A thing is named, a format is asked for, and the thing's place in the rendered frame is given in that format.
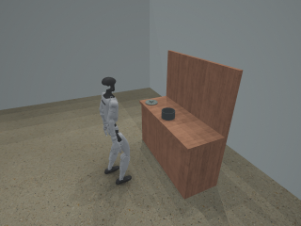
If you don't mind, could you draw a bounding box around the robot right hand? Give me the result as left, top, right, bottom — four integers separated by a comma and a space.
112, 141, 121, 155

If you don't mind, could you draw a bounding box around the robot left hand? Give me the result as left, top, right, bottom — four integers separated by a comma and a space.
103, 125, 108, 136

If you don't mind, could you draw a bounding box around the left robot forearm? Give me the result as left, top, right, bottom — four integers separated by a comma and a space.
100, 112, 107, 126

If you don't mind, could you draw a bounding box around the right robot upper arm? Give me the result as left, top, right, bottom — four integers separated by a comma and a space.
106, 99, 119, 124

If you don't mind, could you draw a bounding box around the right robot forearm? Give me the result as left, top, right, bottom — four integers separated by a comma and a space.
107, 120, 118, 142

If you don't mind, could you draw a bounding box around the pot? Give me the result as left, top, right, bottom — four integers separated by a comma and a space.
161, 107, 176, 121

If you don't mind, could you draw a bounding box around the robot left shin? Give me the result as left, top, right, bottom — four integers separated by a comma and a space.
108, 146, 119, 170

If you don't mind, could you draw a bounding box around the lid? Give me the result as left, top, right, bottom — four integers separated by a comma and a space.
145, 100, 158, 105

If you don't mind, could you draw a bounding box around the left robot upper arm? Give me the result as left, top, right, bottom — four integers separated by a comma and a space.
99, 92, 105, 113

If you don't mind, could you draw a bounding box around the robot head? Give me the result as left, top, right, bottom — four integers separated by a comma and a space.
102, 77, 117, 99

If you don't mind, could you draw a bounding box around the table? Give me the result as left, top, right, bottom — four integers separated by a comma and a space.
139, 50, 243, 199

